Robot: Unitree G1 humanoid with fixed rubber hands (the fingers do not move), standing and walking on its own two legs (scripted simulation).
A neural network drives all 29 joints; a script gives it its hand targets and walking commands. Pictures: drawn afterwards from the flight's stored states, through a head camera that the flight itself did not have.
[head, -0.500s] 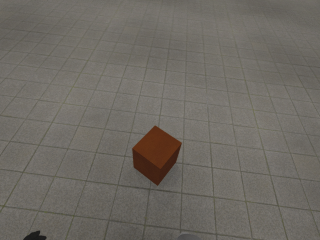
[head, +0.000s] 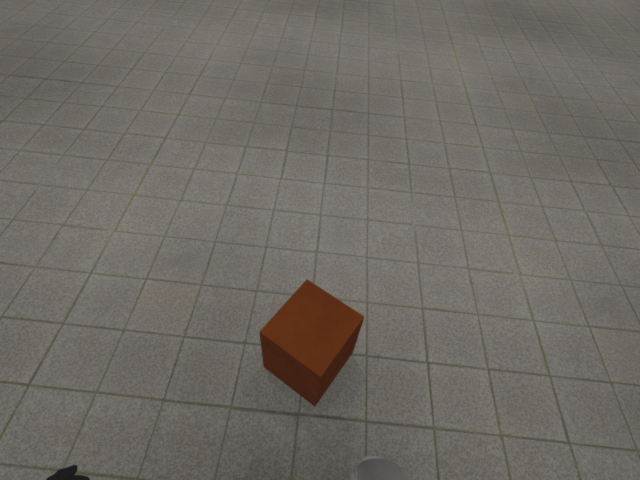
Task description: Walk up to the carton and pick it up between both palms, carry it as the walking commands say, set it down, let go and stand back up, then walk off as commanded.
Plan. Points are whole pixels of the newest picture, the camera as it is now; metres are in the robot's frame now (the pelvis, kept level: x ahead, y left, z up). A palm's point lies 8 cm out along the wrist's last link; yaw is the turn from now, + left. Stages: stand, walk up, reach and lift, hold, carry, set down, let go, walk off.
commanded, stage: walk up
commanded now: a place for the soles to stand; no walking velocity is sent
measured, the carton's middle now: (310, 343) +0.56 +0.00 -0.62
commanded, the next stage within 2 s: none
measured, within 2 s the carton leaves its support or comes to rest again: neither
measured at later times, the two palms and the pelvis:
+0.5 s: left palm out of the picture +0.14 +0.32 -0.09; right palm out of the picture +0.13 -0.33 -0.08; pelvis +0.05 -0.01 -0.01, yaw +0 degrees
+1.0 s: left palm (59, 463) +0.16 +0.32 -0.10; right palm (575, 469) +0.17 -0.32 -0.07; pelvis +0.07 +0.00 -0.01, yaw -1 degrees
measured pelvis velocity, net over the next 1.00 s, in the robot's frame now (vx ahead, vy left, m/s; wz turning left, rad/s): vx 0.07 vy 0.00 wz -0.01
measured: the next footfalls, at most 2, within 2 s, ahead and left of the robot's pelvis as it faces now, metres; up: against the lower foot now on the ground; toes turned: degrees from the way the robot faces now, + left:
right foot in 0.10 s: +0.13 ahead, -0.14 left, +0.00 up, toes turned -1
left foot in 0.36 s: +0.15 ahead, +0.11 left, +0.00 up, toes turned +4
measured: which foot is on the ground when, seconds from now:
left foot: down 0.00-0.12, up 0.14-0.34, down 0.36-1.00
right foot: up 0.00-0.08, down 0.10-0.36, up 0.38-0.58, down 0.60-1.00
